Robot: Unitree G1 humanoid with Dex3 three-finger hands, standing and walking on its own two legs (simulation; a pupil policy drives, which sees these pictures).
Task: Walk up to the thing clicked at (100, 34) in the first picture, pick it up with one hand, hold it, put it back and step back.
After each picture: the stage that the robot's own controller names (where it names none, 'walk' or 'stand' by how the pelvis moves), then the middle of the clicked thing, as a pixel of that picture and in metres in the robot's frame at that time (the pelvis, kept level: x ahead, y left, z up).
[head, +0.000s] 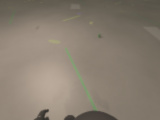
stand; (99, 35) +2.24 -0.25 -0.72
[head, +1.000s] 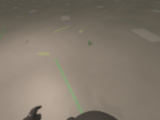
walk; (89, 42) +2.10 +0.15 -0.69
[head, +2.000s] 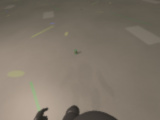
walk; (75, 51) +1.41 +0.41 -0.71
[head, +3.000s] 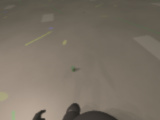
walk; (73, 69) +0.92 +0.35 -0.72
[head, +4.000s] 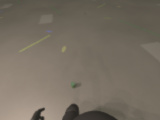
walk; (73, 85) +0.58 +0.27 -0.71
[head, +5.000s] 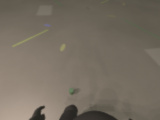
walk; (71, 91) +0.42 +0.20 -0.70
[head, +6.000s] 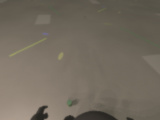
stand; (69, 103) +0.33 +0.20 -0.72
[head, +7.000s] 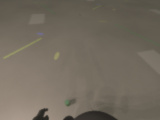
stand; (67, 103) +0.32 +0.23 -0.72
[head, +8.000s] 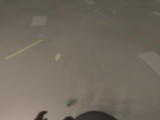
stand; (67, 103) +0.33 +0.23 -0.73
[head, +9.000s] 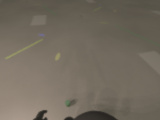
stand; (67, 103) +0.32 +0.23 -0.73
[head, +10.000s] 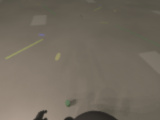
go down; (67, 103) +0.32 +0.23 -0.73
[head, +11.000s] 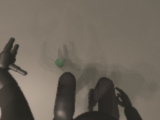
go down; (59, 63) +0.41 +0.24 -0.35
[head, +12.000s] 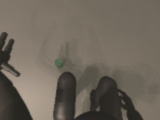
approach; (59, 63) +0.40 +0.25 -0.31
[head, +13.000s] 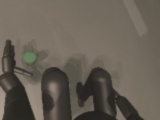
close in; (30, 59) +0.39 +0.29 -0.22
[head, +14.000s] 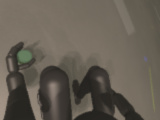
close; (24, 57) +0.38 +0.29 -0.22
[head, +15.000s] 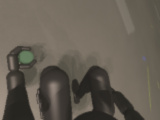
lift; (25, 58) +0.37 +0.28 -0.23
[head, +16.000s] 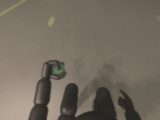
lift; (59, 71) +0.33 +0.20 -0.01
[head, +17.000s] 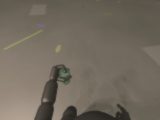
hold; (65, 76) +0.32 +0.17 +0.01
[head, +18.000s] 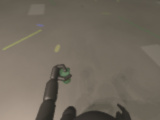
hold; (65, 76) +0.33 +0.17 -0.01
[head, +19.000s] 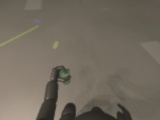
crouch; (65, 77) +0.33 +0.17 -0.04
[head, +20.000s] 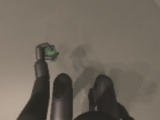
lower; (51, 54) +0.45 +0.24 -0.10
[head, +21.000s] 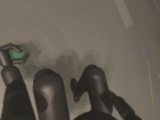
lower; (19, 56) +0.41 +0.29 -0.22
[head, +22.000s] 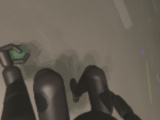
lower; (19, 56) +0.40 +0.29 -0.23
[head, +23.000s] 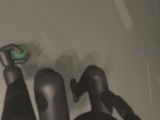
lower; (19, 56) +0.40 +0.29 -0.23
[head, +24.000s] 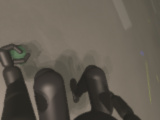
lower; (19, 56) +0.40 +0.29 -0.23
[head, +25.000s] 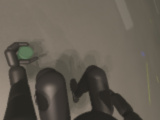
open; (24, 55) +0.40 +0.28 -0.23
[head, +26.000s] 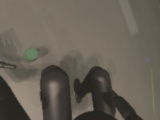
stand; (31, 55) +0.39 +0.27 -0.23
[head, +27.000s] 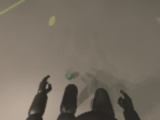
walk; (68, 76) +0.40 +0.21 -0.50
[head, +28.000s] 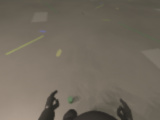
stand; (70, 100) +0.36 +0.19 -0.66
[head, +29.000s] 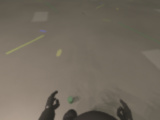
stand; (70, 100) +0.35 +0.19 -0.67
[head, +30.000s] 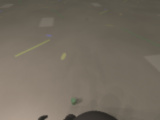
stand; (73, 101) +0.38 +0.18 -0.72
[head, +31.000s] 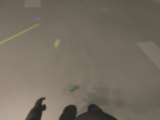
walk; (71, 88) +0.42 +0.14 -0.71
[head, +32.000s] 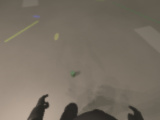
walk; (72, 74) +0.61 +0.23 -0.69
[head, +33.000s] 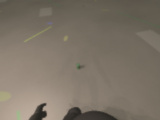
stand; (78, 66) +0.90 +0.24 -0.70
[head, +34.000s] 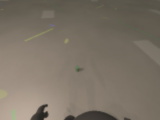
stand; (77, 68) +0.93 +0.19 -0.72
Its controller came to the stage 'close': yes
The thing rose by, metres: 0.70
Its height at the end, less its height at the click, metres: +0.00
